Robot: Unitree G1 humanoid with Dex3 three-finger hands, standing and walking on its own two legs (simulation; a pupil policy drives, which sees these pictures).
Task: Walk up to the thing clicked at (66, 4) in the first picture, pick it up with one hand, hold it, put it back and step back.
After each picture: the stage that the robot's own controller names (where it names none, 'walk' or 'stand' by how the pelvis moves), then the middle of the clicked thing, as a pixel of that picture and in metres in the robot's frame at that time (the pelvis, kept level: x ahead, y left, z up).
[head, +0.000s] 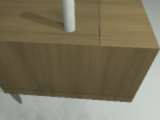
stand; (68, 11) +0.86 +0.11 +0.00
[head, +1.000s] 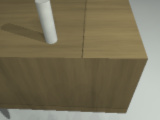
walk; (47, 22) +0.75 +0.24 +0.02
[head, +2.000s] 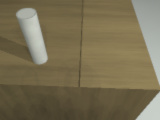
stand; (34, 39) +0.54 +0.23 +0.03
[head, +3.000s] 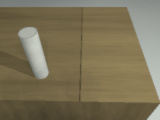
stand; (35, 55) +0.51 +0.22 +0.00
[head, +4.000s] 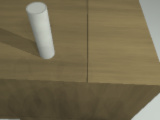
stand; (42, 34) +0.56 +0.18 +0.02
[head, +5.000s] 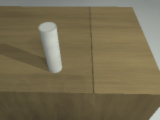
stand; (51, 49) +0.55 +0.16 +0.00
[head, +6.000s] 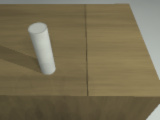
stand; (43, 51) +0.53 +0.19 +0.00
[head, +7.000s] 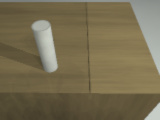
stand; (46, 49) +0.54 +0.18 +0.00
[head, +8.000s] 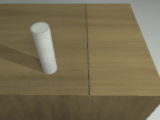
stand; (45, 50) +0.53 +0.18 +0.00
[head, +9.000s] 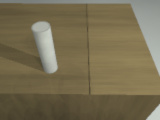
rise first; (46, 50) +0.54 +0.18 +0.00
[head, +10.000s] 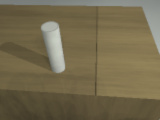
rise first; (54, 49) +0.54 +0.18 +0.00
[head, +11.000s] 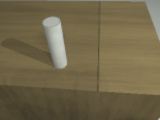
go down; (56, 45) +0.55 +0.17 +0.01
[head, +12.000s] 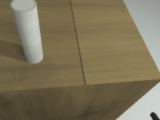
go down; (30, 35) +0.52 +0.17 +0.06
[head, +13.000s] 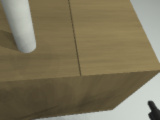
close in; (20, 21) +0.53 +0.17 +0.08
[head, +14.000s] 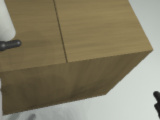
close; out of the picture +0.55 +0.20 +0.10
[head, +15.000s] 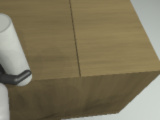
lift; (11, 56) +0.40 +0.20 +0.08
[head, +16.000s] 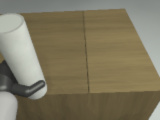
lift; (24, 64) +0.31 +0.17 +0.20
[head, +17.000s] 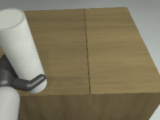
hold; (24, 59) +0.32 +0.17 +0.20
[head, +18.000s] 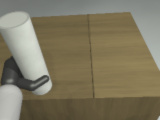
crouch; (30, 59) +0.33 +0.16 +0.20
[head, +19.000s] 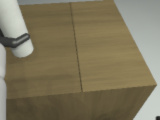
crouch; (10, 19) +0.47 +0.19 +0.22
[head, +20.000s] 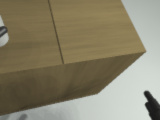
lower; out of the picture +0.53 +0.20 +0.10
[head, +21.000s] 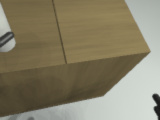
lower; out of the picture +0.52 +0.19 +0.10
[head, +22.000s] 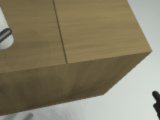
lower; out of the picture +0.52 +0.20 +0.10
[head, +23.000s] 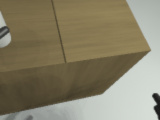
lower; out of the picture +0.53 +0.20 +0.10
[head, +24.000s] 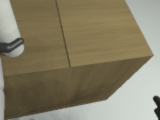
loosen; (2, 22) +0.50 +0.18 +0.10
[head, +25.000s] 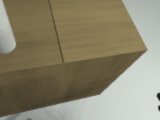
withdraw; out of the picture +0.50 +0.18 +0.10
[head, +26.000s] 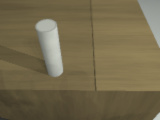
sink last; (51, 51) +0.48 +0.16 +0.05
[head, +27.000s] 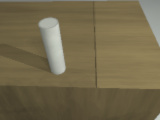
stand; (54, 49) +0.51 +0.17 +0.05
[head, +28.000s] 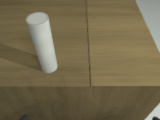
stand; (44, 46) +0.49 +0.17 +0.06
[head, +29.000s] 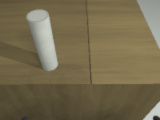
stand; (44, 44) +0.50 +0.17 +0.07
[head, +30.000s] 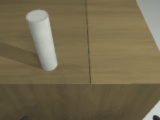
stand; (44, 44) +0.50 +0.17 +0.07
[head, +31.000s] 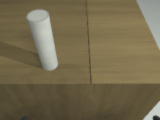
stand; (44, 43) +0.50 +0.17 +0.07
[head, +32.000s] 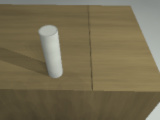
stand; (52, 54) +0.51 +0.16 +0.01
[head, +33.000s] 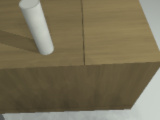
walk; (39, 29) +0.56 +0.22 +0.04
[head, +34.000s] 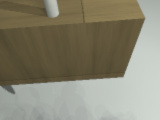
walk; out of the picture +0.85 +0.21 +0.03
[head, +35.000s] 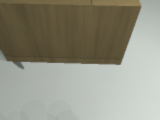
stand; out of the picture +1.12 +0.17 +0.02
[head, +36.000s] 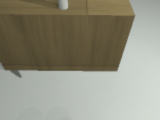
stand; out of the picture +1.11 +0.17 +0.00
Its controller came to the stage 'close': yes
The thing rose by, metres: 0.21
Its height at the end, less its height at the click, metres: +0.00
